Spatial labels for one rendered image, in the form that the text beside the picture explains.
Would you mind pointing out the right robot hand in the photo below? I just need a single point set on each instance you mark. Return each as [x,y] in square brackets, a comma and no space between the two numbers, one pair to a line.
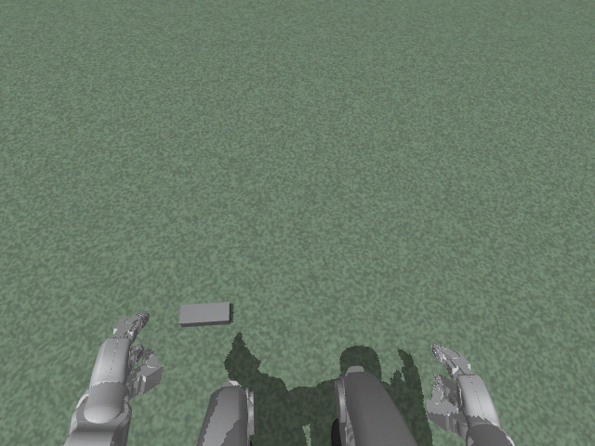
[470,403]

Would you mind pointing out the left robot arm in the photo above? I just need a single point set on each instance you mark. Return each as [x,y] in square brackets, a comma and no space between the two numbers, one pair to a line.
[102,417]

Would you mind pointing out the small box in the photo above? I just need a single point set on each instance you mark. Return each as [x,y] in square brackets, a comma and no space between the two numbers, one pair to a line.
[205,314]

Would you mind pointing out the right robot arm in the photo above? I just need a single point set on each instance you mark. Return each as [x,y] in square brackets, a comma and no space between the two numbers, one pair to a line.
[488,435]

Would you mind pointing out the left robot hand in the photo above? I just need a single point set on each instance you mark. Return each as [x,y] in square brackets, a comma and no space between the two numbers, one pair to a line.
[117,357]

